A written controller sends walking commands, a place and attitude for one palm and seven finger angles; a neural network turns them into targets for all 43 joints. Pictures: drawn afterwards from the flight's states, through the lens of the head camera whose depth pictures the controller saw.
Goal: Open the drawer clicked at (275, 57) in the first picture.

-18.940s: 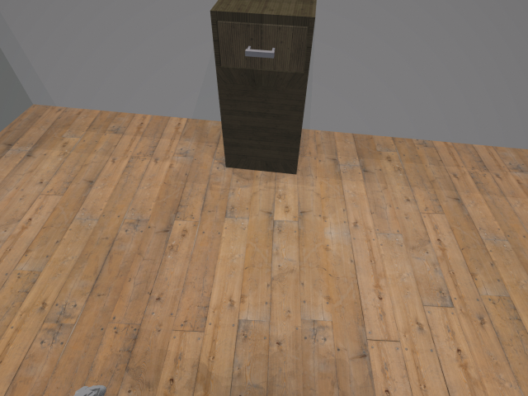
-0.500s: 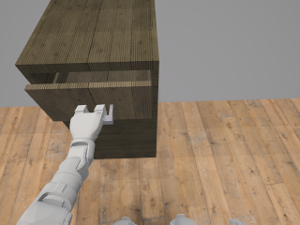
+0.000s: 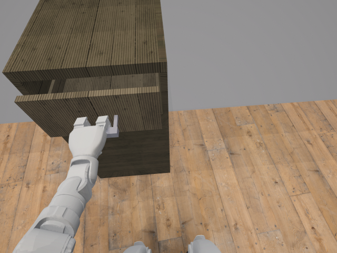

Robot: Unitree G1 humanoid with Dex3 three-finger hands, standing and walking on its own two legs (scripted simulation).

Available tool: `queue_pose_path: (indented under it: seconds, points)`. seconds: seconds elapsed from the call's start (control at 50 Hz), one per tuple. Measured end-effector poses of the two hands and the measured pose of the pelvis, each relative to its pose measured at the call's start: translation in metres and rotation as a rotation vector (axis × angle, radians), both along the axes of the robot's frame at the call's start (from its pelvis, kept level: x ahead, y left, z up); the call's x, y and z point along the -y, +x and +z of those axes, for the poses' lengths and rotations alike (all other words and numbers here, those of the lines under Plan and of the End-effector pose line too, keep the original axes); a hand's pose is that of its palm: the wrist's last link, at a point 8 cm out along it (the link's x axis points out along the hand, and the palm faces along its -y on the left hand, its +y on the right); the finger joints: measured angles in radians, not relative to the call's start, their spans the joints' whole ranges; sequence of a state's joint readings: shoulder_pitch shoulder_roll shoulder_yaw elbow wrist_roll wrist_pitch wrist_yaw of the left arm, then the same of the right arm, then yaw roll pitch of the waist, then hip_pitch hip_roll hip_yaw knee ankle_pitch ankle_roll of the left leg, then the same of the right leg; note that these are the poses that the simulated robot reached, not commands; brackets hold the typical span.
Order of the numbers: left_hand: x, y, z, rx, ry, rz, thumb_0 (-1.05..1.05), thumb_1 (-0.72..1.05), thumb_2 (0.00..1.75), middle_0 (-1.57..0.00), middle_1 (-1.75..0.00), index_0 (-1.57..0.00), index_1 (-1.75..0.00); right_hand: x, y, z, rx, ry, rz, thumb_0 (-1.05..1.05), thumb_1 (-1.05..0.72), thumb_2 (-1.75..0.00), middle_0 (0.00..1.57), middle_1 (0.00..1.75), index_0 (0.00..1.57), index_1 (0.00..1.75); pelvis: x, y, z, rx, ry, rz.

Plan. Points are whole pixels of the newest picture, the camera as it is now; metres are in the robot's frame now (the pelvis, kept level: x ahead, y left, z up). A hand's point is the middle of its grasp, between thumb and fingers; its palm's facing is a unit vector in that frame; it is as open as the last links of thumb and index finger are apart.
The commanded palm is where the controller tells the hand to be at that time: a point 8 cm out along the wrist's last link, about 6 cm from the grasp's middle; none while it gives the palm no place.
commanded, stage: pull the drawer open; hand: left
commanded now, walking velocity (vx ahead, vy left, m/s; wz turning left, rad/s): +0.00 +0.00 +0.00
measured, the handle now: (97, 126) +0.45 +0.20 -0.02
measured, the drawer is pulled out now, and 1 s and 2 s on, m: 0.06 0.18 0.30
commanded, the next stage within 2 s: open the thumb to release the handle in 1.74 s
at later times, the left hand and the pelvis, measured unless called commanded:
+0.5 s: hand (94, 170) +0.33 +0.19 -0.04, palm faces -0.02 -0.06 -1.00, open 5.6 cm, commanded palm +0.31 +0.19 +0.01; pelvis +0.03 +0.01 +0.01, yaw +2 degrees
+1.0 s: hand (92, 192) +0.27 +0.19 -0.04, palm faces -0.04 -0.11 -0.99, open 5.9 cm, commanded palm +0.22 +0.19 +0.01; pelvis +0.03 -0.01 +0.01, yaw -1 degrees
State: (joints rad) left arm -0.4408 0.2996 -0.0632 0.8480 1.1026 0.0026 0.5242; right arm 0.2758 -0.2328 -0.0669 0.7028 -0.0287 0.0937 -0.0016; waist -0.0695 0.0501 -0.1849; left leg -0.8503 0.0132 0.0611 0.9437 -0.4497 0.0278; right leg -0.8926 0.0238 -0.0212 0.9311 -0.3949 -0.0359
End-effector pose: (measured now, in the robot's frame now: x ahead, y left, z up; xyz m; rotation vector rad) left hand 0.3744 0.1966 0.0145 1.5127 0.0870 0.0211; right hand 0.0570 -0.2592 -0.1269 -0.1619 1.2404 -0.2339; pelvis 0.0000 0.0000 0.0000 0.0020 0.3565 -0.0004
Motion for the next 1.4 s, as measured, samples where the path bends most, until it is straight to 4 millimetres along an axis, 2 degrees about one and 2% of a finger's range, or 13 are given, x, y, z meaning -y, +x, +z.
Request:
queue_pose_path:
  seconds: [0.14,0.3,0.4,0.48,0.6,0.78,0.88,0.96,1.04,1.12,1.28,1.4]
  points:
    - [0.001,-0.025,-0.001,0.015,-0.011,0.004,0.01,0.74,0.77,-0.29,-1.35,-0.39,-1.32,-0.009,0.037,0.011,0.070,0.018,0.016,0.01,-0.90,-0.90,0.20,0.30,0.20,0.30,-0.005,0.016,0.007,0.016,-0.004,-0.013]
    - [0.004,-0.063,-0.001,0.026,-0.029,0.015,0.02,0.74,0.78,-0.28,-1.35,-0.39,-1.31,-0.020,0.103,0.025,0.175,0.016,0.106,0.01,-0.90,-0.90,0.20,0.30,0.20,0.30,-0.010,0.034,0.010,0.042,-0.012,0.005]
    - [0.004,-0.066,-0.003,0.047,-0.002,0.016,0.01,0.73,0.81,-0.29,-1.35,-0.40,-1.33,-0.028,0.139,0.025,0.223,0.009,0.180,0.01,-0.90,-0.90,0.20,0.30,0.20,0.30,-0.009,0.035,0.007,0.048,-0.016,0.032]
    - [0.005,-0.064,-0.002,0.029,0.004,0.033,0.01,0.72,0.82,-0.30,-1.35,-0.41,-1.34,-0.037,0.155,0.028,0.266,0.030,0.200,0.01,-0.91,-0.90,0.20,0.30,0.20,0.30,-0.007,0.034,0.007,0.059,-0.013,0.037]
    - [0.006,-0.063,0.000,0.000,0.005,0.041,0.01,0.71,0.81,-0.32,-1.35,-0.42,-1.34,-0.044,0.154,0.028,0.285,0.057,0.210,0.01,-0.90,-0.90,0.20,0.30,0.20,0.30,-0.002,0.030,0.008,0.068,-0.006,0.040]
    - [0.006,-0.067,0.001,-0.004,-0.002,0.039,0.01,0.72,0.79,-0.31,-1.35,-0.41,-1.33,-0.025,0.111,0.018,0.220,0.054,0.151,0.01,-0.90,-0.90,0.20,0.30,0.21,0.30,0.005,0.022,0.006,0.069,0.002,0.020]
    - [0.006,-0.083,0.002,-0.011,-0.025,0.043,0.02,0.72,0.76,-0.29,-1.35,-0.39,-1.30,-0.009,0.088,0.021,0.197,0.039,0.096,0.01,-0.90,-0.90,0.20,0.30,0.21,0.30,0.006,0.024,0.008,0.072,0.008,-0.005]
    - [0.007,-0.106,0.002,-0.010,-0.043,0.042,0.02,0.73,0.76,-0.26,-1.33,-0.37,-1.27,0.002,0.082,0.024,0.193,0.021,0.084,0.01,-0.90,-0.90,0.20,0.30,0.20,0.30,0.006,0.026,0.008,0.072,0.009,-0.017]
    - [0.007,-0.131,0.001,0.004,-0.053,0.039,0.02,0.73,0.76,-0.26,-1.33,-0.37,-1.27,0.006,0.090,0.025,0.208,0.008,0.105,0.01,-0.90,-0.90,0.20,0.30,0.20,0.30,0.006,0.027,0.005,0.071,0.009,-0.018]
    - [0.009,-0.154,0.001,0.016,-0.053,0.041,0.02,0.72,0.78,-0.26,-1.34,-0.37,-1.28,0.001,0.111,0.023,0.253,0.014,0.150,0.01,-0.91,-0.90,0.20,0.30,0.20,0.30,0.006,0.026,0.000,0.074,0.009,-0.009]
    - [0.012,-0.183,0.002,0.007,-0.056,0.070,0.03,0.71,0.79,-0.26,-1.33,-0.38,-1.30,-0.031,0.161,0.030,0.406,0.084,0.254,0.01,-0.91,-0.90,0.20,0.30,0.20,0.30,0.010,0.021,-0.006,0.090,0.014,0.006]
    - [0.014,-0.200,0.003,-0.014,-0.067,0.086,0.04,0.71,0.77,-0.25,-1.32,-0.38,-1.30,-0.050,0.182,0.040,0.491,0.134,0.320,0.01,-0.90,-0.90,0.20,0.30,0.20,0.30,0.015,0.020,-0.008,0.096,0.022,0.006]
